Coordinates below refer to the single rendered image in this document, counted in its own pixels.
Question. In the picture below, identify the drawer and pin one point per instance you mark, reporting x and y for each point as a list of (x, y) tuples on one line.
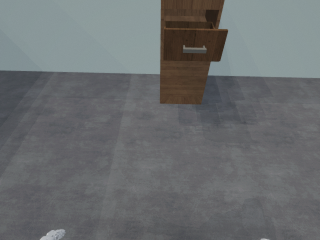
[(193, 34)]

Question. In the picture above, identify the handle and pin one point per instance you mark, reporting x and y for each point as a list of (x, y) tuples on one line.
[(202, 50)]

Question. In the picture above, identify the cabinet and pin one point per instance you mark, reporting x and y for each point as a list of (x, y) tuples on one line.
[(183, 82)]

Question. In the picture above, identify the robot left hand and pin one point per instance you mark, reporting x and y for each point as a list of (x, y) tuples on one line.
[(54, 235)]

